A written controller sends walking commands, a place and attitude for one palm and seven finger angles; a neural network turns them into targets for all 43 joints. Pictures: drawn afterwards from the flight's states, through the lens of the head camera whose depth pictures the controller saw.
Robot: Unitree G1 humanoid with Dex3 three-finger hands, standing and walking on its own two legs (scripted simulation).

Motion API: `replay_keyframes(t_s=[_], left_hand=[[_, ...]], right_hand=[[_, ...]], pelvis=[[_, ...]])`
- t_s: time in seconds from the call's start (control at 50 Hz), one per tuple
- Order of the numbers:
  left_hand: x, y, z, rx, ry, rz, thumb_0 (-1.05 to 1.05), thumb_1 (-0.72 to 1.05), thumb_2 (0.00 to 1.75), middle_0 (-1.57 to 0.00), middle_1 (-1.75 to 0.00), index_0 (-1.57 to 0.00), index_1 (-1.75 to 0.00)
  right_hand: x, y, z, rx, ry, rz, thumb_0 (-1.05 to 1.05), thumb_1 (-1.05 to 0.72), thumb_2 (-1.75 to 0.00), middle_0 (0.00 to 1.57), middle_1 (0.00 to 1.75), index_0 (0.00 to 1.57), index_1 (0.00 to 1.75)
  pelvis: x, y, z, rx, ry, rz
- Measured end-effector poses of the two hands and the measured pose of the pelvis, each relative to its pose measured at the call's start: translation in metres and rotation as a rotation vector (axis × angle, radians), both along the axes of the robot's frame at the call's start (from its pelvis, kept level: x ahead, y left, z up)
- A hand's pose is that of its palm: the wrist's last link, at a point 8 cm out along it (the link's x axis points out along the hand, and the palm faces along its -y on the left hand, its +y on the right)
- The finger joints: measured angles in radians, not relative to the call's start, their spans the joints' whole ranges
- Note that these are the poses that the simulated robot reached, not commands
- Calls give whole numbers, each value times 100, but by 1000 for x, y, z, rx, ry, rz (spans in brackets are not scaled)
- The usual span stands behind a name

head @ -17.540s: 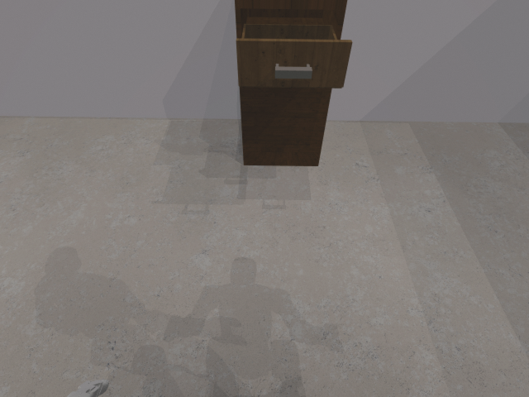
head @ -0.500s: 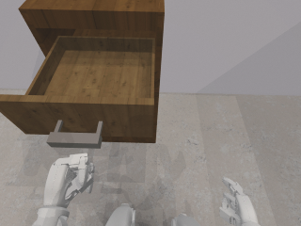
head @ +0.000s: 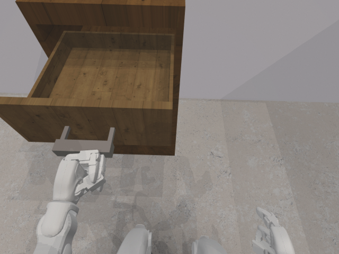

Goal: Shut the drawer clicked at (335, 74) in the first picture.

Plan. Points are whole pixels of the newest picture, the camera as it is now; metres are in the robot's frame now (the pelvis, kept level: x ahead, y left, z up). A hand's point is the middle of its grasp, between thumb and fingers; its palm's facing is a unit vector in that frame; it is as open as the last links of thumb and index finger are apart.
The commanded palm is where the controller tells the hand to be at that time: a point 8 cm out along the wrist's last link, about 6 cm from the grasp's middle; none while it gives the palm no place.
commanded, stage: push the drawer shut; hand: left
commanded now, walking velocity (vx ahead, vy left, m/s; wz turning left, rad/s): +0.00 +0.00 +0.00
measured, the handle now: (87, 139) +0.36 +0.21 +0.05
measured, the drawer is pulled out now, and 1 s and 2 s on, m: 0.28 0.15 0.04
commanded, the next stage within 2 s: none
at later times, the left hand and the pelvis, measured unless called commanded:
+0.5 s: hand (110, 146) +0.34 +0.15 +0.05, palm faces -0.02 -1.00 -0.03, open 3.1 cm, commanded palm +0.34 +0.21 +0.06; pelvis -0.01 +0.01 +0.01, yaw -1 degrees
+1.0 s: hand (114, 124) +0.40 +0.16 +0.05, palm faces +0.00 -1.00 -0.04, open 3.1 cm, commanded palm +0.40 +0.21 +0.06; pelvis -0.01 +0.02 +0.01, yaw -1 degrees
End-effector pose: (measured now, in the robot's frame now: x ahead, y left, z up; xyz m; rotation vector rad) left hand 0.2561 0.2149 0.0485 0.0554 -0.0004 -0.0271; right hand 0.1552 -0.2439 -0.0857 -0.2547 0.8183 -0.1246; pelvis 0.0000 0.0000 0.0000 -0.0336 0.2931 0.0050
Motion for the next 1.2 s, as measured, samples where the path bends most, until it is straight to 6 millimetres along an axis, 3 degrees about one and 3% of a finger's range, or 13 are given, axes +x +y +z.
replay_keyframes(t_s=[0.18, 0.4, 0.92, 1.2], left_hand=[[30, 2, 0, -9, 11, -10, -5, 74, 89, -140, -160, -140, -160], [58, -5, 5, -25, 11, 8, 3, 81, 90, -140, -160, -140, -160], [118, -4, 4, -13, -4, 25, 1, 78, 90, -140, -160, -140, -160], [155, -5, 3, -11, -3, 34, 0, 78, 90, -140, -160, -140, -160]], right_hand=[[-9, 8, 1, 10, 2, -12, 1, -91, -90, 20, 30, 20, 30], [-35, 10, 3, 17, 59, -45, 1, -91, -90, 20, 30, 20, 30], [-72, 9, -9, 8, 208, -93, 1, -91, -90, 20, 30, 20, 30], [-102, -1, -18, -6, 308, -131, 1, -91, -90, 20, 30, 20, 30]], pelvis=[[-8, 3, 2, -5, -8, -2], [-7, 12, 9, -1, -12, -15], [-9, 17, 7, -1, 16, -25], [-11, 13, 3, -1, 44, -28]])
